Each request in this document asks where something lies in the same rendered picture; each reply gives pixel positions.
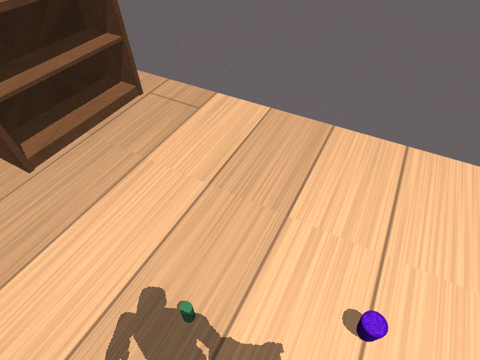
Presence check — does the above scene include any bookshelf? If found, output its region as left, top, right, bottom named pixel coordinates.
left=0, top=0, right=143, bottom=173

